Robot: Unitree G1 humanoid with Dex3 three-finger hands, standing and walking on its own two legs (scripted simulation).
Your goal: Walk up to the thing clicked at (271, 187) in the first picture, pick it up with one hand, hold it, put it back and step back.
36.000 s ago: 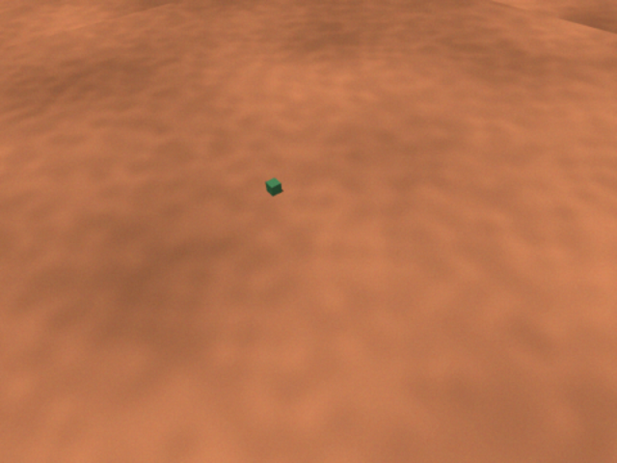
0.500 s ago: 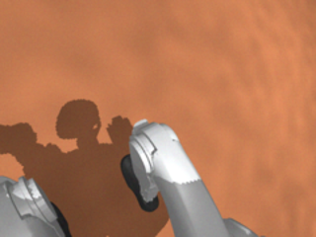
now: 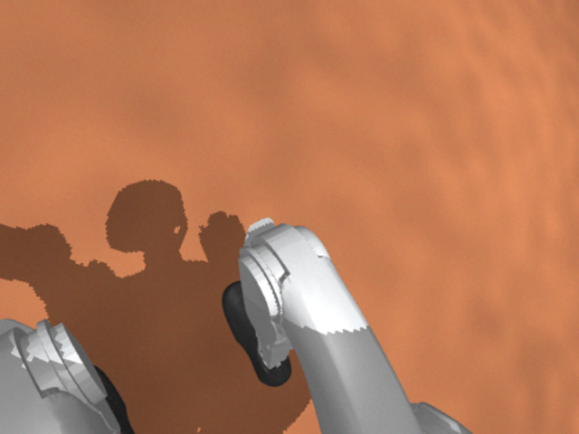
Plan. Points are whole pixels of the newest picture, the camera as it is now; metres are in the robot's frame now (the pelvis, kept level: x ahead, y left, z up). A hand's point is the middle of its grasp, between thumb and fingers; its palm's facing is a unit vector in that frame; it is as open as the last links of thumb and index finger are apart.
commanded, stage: withdraw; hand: left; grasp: from above
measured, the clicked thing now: out of the picture +0.43 +0.34 -0.29
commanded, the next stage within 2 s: home in 0.76 s
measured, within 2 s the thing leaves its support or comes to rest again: neither
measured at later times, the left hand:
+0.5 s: hand out of the picture +0.41 +0.34 -0.08, palm faces -0.46 -0.17 -0.87, open 13.7 cm
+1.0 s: hand out of the picture +0.40 +0.34 -0.14, palm faces -0.38 -0.12 -0.92, open 12.2 cm
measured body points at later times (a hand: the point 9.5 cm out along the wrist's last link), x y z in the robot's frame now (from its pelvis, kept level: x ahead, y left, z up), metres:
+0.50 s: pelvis +0.00 -0.01 +0.04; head +0.19 +0.07 +0.44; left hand +0.43 +0.34 -0.03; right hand +0.16 -0.25 -0.08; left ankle +0.07 +0.14 -0.29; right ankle +0.12 -0.13 -0.29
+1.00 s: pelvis +0.00 -0.01 +0.02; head +0.21 +0.08 +0.41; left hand +0.41 +0.34 -0.09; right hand +0.08 -0.27 -0.09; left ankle +0.07 +0.14 -0.29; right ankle +0.12 -0.13 -0.29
